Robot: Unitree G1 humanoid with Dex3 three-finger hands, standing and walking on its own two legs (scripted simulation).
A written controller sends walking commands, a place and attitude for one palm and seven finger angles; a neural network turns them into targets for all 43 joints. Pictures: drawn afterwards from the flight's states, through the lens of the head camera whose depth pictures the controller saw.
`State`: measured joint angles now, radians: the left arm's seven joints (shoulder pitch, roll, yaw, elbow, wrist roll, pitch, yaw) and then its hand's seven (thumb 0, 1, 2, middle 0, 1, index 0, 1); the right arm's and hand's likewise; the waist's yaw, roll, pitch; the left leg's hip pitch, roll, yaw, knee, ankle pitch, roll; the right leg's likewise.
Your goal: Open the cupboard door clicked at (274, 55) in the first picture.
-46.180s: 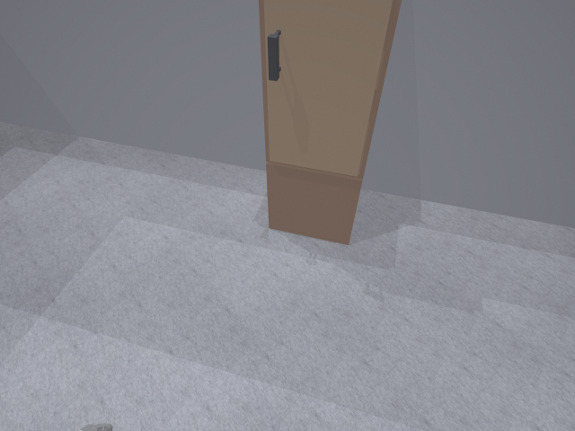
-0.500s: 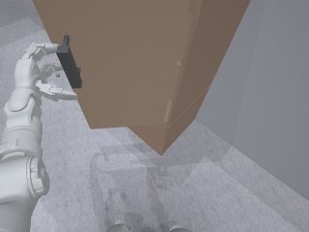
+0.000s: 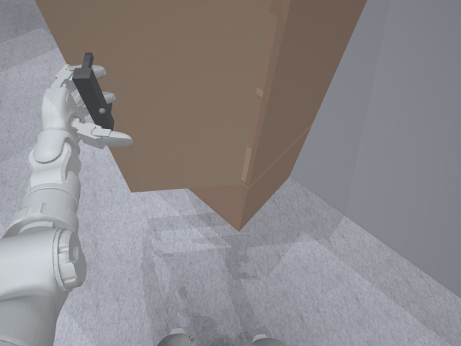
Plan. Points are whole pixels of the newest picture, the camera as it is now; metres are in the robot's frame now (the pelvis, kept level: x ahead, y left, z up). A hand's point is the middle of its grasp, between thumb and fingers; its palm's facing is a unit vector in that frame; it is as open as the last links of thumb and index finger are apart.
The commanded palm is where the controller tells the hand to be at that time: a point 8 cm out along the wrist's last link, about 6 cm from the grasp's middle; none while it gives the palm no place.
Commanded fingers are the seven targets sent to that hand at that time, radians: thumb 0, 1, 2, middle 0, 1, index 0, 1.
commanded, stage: slide the fingers in behind the handle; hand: left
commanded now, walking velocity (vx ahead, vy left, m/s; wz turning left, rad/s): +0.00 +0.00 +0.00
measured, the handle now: (97, 93) +0.54 +0.21 +0.11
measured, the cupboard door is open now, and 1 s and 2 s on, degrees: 48 48 70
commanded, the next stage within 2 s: close the thumb around the handle in 0.46 s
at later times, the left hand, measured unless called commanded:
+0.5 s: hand (100, 112) +0.49 +0.20 +0.11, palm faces +0.07 -1.00 +0.01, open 14.0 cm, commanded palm +0.46 +0.25 +0.11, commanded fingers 0.00 -0.50 0.30 -0.30 -1.20 -0.30 -1.20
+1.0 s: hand (106, 112) +0.49 +0.19 +0.11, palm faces +0.07 -1.00 +0.00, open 8.7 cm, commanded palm +0.46 +0.24 +0.11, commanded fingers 0.00 0.79 0.85 -0.39 -1.34 -0.39 -1.34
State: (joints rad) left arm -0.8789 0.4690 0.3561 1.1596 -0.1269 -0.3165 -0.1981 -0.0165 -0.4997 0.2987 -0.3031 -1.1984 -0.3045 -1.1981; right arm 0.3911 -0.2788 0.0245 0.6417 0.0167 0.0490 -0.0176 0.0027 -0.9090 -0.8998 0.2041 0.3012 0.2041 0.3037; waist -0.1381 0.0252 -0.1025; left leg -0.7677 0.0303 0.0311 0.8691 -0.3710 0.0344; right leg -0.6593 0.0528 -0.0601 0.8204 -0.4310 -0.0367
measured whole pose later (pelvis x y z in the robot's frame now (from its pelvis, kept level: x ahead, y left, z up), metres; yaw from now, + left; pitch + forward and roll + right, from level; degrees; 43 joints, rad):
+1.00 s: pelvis +0.00 +0.01 +0.00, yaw +0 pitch +15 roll -2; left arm -0.86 0.43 0.34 1.14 -0.12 -0.33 -0.15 -0.01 0.26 0.62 -0.36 -1.28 -0.36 -1.28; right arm 0.40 -0.27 0.02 0.65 0.01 0.06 -0.01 0.00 -0.91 -0.90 0.20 0.30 0.20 0.30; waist -0.13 0.03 -0.11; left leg -0.75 0.02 0.04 0.87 -0.38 0.04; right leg -0.65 0.05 -0.05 0.82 -0.43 -0.03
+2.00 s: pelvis +0.02 +0.00 +0.01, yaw +1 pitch +8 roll -1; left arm -0.23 0.01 0.06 0.28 -0.11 -0.11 0.32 0.01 0.64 0.75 -0.31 -1.35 -0.36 -1.29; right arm 0.21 -0.23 0.01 0.58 -0.01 0.02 0.02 0.01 -0.91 -0.90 0.20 0.30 0.20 0.30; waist -0.01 0.04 -0.12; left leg -0.55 0.00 0.04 0.78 -0.37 0.03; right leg -0.45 0.03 -0.04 0.76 -0.45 -0.03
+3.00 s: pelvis +0.03 -0.03 +0.02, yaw +3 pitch +2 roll +1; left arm 0.15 -0.06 -0.31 -0.12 0.02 0.10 0.55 0.01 0.60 0.73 -0.31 -1.28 -0.33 -1.32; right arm 0.09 -0.17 0.04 0.55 -0.04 0.09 0.04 0.01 -0.91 -0.90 0.20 0.30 0.20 0.30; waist 0.00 0.05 -0.10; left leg -0.40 0.00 -0.01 0.73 -0.37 -0.01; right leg -0.29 0.03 -0.09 0.72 -0.47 -0.07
